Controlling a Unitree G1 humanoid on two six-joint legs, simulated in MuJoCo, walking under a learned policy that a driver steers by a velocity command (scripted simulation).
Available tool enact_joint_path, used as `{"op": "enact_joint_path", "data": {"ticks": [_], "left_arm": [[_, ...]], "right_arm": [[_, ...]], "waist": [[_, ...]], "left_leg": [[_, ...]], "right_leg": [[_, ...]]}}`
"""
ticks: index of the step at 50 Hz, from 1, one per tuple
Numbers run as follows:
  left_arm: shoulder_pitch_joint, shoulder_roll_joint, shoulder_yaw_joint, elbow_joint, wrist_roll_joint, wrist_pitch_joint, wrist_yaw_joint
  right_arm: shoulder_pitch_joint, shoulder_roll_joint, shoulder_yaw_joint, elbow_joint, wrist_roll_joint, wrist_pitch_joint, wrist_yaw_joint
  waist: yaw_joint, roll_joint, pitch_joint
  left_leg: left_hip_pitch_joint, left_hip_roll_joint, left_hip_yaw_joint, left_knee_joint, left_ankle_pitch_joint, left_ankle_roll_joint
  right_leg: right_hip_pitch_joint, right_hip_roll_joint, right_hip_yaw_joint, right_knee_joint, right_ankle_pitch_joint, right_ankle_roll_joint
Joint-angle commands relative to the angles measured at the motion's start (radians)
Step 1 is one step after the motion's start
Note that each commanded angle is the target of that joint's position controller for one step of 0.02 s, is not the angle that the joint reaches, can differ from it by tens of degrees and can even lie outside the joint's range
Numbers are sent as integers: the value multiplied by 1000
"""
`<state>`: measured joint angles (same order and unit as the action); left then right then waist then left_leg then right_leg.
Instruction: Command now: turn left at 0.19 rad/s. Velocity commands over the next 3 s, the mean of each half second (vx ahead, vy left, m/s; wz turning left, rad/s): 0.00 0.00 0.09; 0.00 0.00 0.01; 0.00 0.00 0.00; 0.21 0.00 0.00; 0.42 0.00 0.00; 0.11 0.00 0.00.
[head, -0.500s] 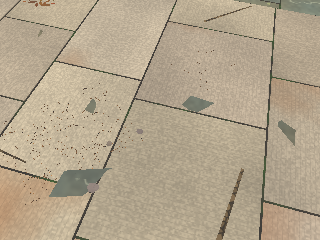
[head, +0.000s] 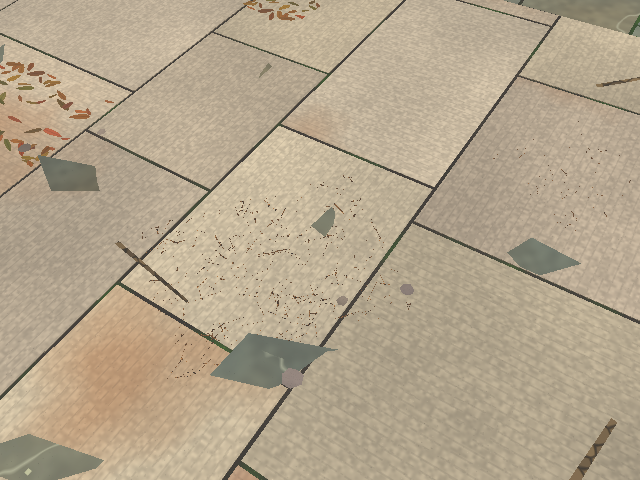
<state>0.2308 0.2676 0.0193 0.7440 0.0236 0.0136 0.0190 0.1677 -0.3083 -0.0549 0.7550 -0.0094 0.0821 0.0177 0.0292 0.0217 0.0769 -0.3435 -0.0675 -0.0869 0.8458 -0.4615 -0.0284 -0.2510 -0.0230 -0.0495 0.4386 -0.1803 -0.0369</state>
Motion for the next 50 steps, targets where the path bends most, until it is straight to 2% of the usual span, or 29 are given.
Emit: {"op": "enact_joint_path", "data": {"ticks": [1,3,4,5,6,7,8,9,11,12,13,16,21,36,50], "left_arm": [[-1,174,44,-39,5,-1,-11],[-9,172,42,-27,-8,11,-15],[25,159,39,-14,-7,10,-16],[55,105,27,-28,-6,6,-24],[50,52,8,-44,-18,9,-18],[26,89,16,-17,-15,22,-11],[17,89,18,-13,-18,25,-14],[20,82,16,2,-14,21,-16],[39,95,16,26,0,6,-16],[38,103,14,38,-1,-3,-15],[48,108,15,54,-8,-8,-17],[46,90,11,94,-12,-10,-19],[50,81,7,150,-11,-16,-11],[58,58,-3,289,-13,-10,5],[71,20,-13,361,-14,-9,13]], "right_arm": [[40,-49,3,-36,4,-10,-5],[95,-35,12,-5,-2,-25,-11],[85,-53,15,-3,-11,-37,-16],[78,-107,12,-15,-30,-51,-23],[-3,-156,7,-26,-20,-55,-25],[-36,-94,21,-24,-20,-65,-25],[-70,-61,36,-18,-18,-72,-26],[-80,-56,40,-5,-16,-74,-31],[-41,-64,40,18,-3,-85,-42],[-3,-55,44,31,1,-89,-41],[19,-56,43,46,4,-89,-39],[23,-53,42,81,0,-85,-41],[37,-46,42,133,2,-93,-41],[105,-22,52,280,3,-94,-54],[159,19,61,351,3,-93,-61]], "waist": [[-6,-221,-121],[-47,-185,-114],[-44,-138,-107],[-17,30,-137],[15,188,-76],[-6,147,-52],[15,135,-34],[23,135,-21],[16,130,-58],[-3,104,-78],[-10,80,-70],[-8,13,-17],[-10,-23,-44],[-12,-21,-35],[-18,-25,-17]], "left_leg": [[100,-2,80,-193,13,20],[238,5,104,-448,192,46],[308,40,42,-561,286,63],[368,228,-184,-641,251,95],[150,371,-305,-639,369,185],[59,339,-257,-628,305,212],[53,285,-209,-621,265,185],[69,237,-161,-607,247,150],[123,187,-120,-568,326,110],[123,176,-123,-568,322,98],[121,163,-119,-584,263,92],[129,151,-105,-579,224,94],[156,142,-86,-560,297,99],[157,133,-60,-554,356,92],[162,132,-47,-542,362,87]], "right_leg": [[73,-206,202,-104,246,-177],[14,-188,183,-50,258,-136],[-44,-175,176,-31,198,-81],[-109,-110,111,89,40,-18],[-77,7,27,60,-224,22],[35,-19,68,124,-246,25],[44,-3,64,82,-185,20],[58,0,59,21,-94,21],[111,-23,69,-57,66,32],[141,-43,87,-73,90,40],[127,-50,96,-72,72,42],[83,-54,103,-93,60,42],[100,-64,112,-104,85,37],[121,-74,121,-100,99,16],[104,-70,122,-97,98,11]]}}
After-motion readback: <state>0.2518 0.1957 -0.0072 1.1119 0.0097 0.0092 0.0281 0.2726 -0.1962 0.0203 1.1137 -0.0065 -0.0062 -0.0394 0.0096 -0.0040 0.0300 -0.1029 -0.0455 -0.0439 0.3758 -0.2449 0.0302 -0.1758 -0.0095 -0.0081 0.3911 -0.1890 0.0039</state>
